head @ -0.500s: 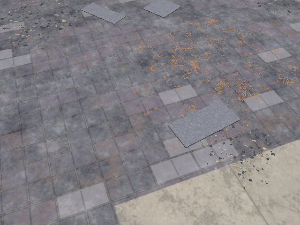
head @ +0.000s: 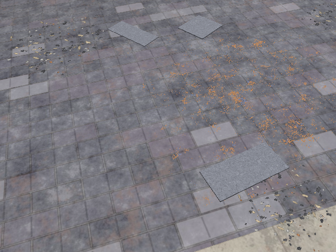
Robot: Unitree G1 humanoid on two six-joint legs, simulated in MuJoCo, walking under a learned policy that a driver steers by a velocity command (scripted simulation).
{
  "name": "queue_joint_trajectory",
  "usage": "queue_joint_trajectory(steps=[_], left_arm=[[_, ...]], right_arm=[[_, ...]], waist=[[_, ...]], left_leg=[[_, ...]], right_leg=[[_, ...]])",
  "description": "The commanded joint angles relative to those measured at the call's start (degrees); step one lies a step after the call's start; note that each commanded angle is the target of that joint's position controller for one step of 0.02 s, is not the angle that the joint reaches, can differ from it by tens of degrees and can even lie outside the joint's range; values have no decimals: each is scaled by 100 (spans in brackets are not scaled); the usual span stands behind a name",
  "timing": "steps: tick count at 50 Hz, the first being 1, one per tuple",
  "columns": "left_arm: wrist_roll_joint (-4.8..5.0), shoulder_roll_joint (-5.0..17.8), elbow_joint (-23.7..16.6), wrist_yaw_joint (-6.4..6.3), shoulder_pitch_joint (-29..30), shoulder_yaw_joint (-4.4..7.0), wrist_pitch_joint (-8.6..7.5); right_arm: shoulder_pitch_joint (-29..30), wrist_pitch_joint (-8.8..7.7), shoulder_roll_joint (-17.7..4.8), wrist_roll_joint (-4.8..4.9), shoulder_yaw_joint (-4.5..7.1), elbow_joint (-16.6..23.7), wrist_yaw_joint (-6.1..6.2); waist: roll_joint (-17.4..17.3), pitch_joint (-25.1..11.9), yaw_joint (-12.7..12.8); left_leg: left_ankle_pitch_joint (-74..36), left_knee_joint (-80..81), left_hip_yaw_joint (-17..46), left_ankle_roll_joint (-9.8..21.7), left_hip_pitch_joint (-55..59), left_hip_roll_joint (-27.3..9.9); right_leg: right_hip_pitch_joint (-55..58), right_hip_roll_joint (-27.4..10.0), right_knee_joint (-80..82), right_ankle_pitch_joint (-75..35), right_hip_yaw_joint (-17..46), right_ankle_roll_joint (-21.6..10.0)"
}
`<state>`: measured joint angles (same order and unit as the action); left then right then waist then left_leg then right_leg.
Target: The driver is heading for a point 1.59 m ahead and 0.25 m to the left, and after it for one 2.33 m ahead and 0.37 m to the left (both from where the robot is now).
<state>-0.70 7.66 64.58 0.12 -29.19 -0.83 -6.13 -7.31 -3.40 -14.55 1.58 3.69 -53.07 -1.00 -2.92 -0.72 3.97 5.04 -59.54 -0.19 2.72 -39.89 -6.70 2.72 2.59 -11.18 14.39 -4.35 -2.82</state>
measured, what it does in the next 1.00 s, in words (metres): walks ahead: left foot, then right foot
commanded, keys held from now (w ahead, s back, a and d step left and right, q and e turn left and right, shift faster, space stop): w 0.84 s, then w+q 0.16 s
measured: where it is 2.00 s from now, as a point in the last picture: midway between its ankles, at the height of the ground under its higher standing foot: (172, 132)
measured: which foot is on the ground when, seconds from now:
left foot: up 0.00-0.22, down 0.24-0.80, up 0.82-1.00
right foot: down 0.00-0.24, up 0.26-0.78, down 0.80-1.00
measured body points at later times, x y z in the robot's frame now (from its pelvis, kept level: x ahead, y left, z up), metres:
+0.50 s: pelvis +0.30 +0.07 +0.00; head +0.30 +0.07 +0.45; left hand +0.43 +0.33 -0.12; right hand +0.29 -0.19 -0.14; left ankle +0.30 +0.15 -0.74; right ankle +0.37 -0.10 -0.66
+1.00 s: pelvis +0.59 -0.01 +0.00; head +0.61 -0.02 +0.45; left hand +0.63 +0.25 -0.13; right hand +0.68 -0.28 -0.14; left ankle +0.60 +0.15 -0.65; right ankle +0.61 -0.09 -0.74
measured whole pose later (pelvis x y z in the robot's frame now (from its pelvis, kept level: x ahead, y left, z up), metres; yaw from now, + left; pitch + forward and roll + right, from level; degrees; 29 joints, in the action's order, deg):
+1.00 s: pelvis +0.59 -0.01 +0.00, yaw +2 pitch +1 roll -1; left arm -0.6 12.4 54.8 0.9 -16.9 3.5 -6.0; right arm -12.5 -4.3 -15.1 1.4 3.4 -54.8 0.2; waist -2.2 0.2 0.8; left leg 15.3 -65.5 3.0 2.7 -34.4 -4.5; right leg -12.2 1.9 -19.6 9.0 -6.6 -4.0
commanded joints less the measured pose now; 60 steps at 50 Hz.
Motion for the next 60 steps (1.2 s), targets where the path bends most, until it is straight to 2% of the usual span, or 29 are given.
queue_joint_trajectory(steps=[1,6,8,10,11,12,13,14,15,16,17,19,22,25,30,34,37,39,40,41,42,43,44,45,47,50,53,56,60], left_arm=[[-18,859,-308,-90,-78,91,-55],[56,1061,-278,-143,-381,190,72],[59,1180,-318,-167,-282,256,131],[4,1372,-391,-162,-81,342,231],[-37,1330,-455,-157,49,324,296],[-98,1093,-647,-121,41,208,263],[-4,-59,-659,19,-907,-78,131],[205,496,-669,58,-367,42,-72],[346,862,-922,79,302,151,-168],[308,1040,-998,11,675,196,-201],[245,1091,-1044,-52,846,273,-161],[210,858,-1067,-60,604,298,14],[197,811,-1228,-101,856,354,165],[110,952,-1476,-104,1564,425,180],[200,856,-1773,6,2702,408,115],[213,852,-1950,147,3298,377,47],[240,1056,-1969,230,3025,465,11],[205,1438,-1556,194,1582,699,-12],[168,1875,-1311,130,411,831,-1],[130,2368,-1127,138,-103,936,28],[166,1837,-1128,133,-27,783,1],[157,1533,-1251,85,566,693,-17],[99,1316,-1407,64,1128,621,-28],[49,1113,-1433,76,1428,552,-38],[1,880,-1366,94,1551,490,-78],[-25,1147,-1267,31,1322,559,-99],[-70,1273,-1281,-37,1263,597,-89],[-23,1302,-1253,-122,1113,583,-91],[27,1468,-1179,-159,715,641,16]], right_arm=[[985,-71,-6,-39,-84,599,-60],[1573,-147,-151,24,-103,847,-191],[1395,-196,-263,17,-62,839,-253],[534,-236,-589,11,95,659,-248],[-597,-230,-884,39,254,302,-216],[-1653,-215,-1387,1,380,22,-135],[-2055,-215,-1723,-138,398,-117,-188],[-1770,-224,-1111,-151,243,-112,-201],[-1178,-247,-791,-114,142,-84,-192],[-551,-288,-529,-129,43,75,-188],[-221,-328,-379,-189,-15,92,-205],[-215,-358,-197,-256,-86,-77,-206],[-594,-362,-416,-228,-70,-285,-104],[-932,-308,-602,-207,-48,-362,39],[-1442,-238,-721,-115,-39,-433,144],[-1890,-106,-818,-66,9,-597,168],[-1778,-39,-887,-94,67,-591,207],[-1615,30,-783,-128,31,-527,186],[-1566,41,-619,-203,-55,-365,165],[-2120,-114,231,-193,-291,-256,97],[-1786,-325,-338,-72,-171,-276,59],[-1221,-439,-675,86,-71,-70,41],[-900,-451,-657,87,-69,-15,81],[-701,-370,-555,30,-26,-11,111],[-1075,-148,-299,-17,3,-121,114],[-983,-14,-186,-34,39,-63,146],[-448,-73,-234,-55,73,110,104],[179,-112,-74,-51,8,306,-25],[879,-133,9,-53,-75,612,-146]], waist=[[613,979,-11],[758,1154,-1],[844,1007,-201],[1061,300,-737],[1029,-350,-1274],[432,-1147,-1557],[-1477,-2437,-898],[-999,-2179,-1143],[-749,-1102,-981],[69,-766,-792],[265,-500,-577],[-15,-338,-251],[-15,142,-177],[59,395,-371],[11,547,-726],[12,703,-904],[-61,495,-575],[-78,-363,127],[477,-1217,515],[1890,-1945,212],[1479,-1946,318],[1220,-1105,221],[679,-726,30],[426,-345,-167],[674,-162,-488],[619,144,-557],[615,194,-475],[584,312,-303],[493,569,-22]], left_leg=[[-614,1064,-190,-88,-417,76],[-658,2336,-221,60,-142,243],[-412,2604,-239,160,294,355],[23,2556,-441,343,1560,754],[-21,2608,-526,502,2924,916],[59,2477,778,852,4789,-161],[1526,3620,4082,1999,6545,-1698],[1760,4455,4634,1797,6197,-1505],[1388,4405,3559,1503,5311,-1346],[574,4455,2714,1289,4346,-1181],[-169,4554,2052,1161,3522,-970],[-434,4869,1372,1106,2819,-643],[-253,5281,978,1228,2491,-584],[10,5450,832,1188,2734,-568],[-262,5445,404,912,3149,-452],[-347,5160,375,873,3952,-721],[-1468,4582,346,726,4342,-876],[-3108,2889,-42,481,4048,-475],[-1799,1056,-308,242,2758,-135],[1821,-1085,-181,-159,363,1070],[2743,-1731,708,-53,-322,882],[2288,-1754,702,64,-662,562],[1728,-1487,581,81,-396,245],[1402,-1222,519,66,-123,57],[1108,-857,628,71,484,-117],[553,-569,725,-40,140,-46],[-412,215,724,-56,-225,43],[-1211,1381,282,-32,1,89],[-1051,2127,-4,29,-349,146]], right_leg=[[-636,-1367,854,-1329,760,-725],[69,-1618,662,-1876,533,-627],[341,-1688,281,-2739,433,-529],[448,-1703,-872,-4772,362,-432],[46,-1430,-2212,-5237,157,-271],[-1447,-1066,-4156,-3429,47,-72],[-3402,197,-6387,1552,501,206],[-3960,71,-7194,1677,1313,43],[-4460,-221,-7340,1273,1092,-91],[-4185,-604,-6991,686,1005,-142],[-3804,-842,-6632,329,928,-128],[-3223,-1060,-6165,120,940,-135],[-3578,-1185,-5463,-54,786,-30],[-4268,-1228,-4411,-926,700,143],[-4119,-955,-2741,-1963,423,189],[-4274,-812,-2115,-1751,399,83],[-3673,-605,-1870,-1127,288,-142],[-1696,-246,-1743,-988,-14,-416],[224,-1231,-1826,-965,1139,-816],[2125,-2569,-1014,98,4084,-1843],[2124,-2502,-547,753,4689,-1696],[1332,-2376,-510,595,3730,-1352],[443,-2202,-399,15,2962,-1152],[-404,-2057,-140,-408,2457,-1077],[-1184,-1834,192,-615,1703,-916],[-1432,-1756,398,-1444,923,-906],[-1291,-1626,430,-1756,316,-752],[-1169,-1490,524,-1726,-177,-595],[-211,-1720,333,-2043,-413,-548]])
Keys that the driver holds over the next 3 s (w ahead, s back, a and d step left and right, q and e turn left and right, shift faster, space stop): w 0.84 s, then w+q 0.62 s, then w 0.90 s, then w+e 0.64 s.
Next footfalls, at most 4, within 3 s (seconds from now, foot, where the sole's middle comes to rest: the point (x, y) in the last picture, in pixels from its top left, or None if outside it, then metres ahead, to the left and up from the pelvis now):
0.24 left None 0.34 0.15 -0.78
0.80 right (217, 225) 0.65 -0.09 -0.78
1.36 left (162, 165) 0.95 0.16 -0.78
1.84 right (188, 116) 1.28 0.04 -0.78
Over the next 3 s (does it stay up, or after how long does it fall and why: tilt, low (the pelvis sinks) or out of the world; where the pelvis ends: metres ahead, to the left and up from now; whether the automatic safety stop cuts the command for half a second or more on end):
stays up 1.68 0.29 -0.02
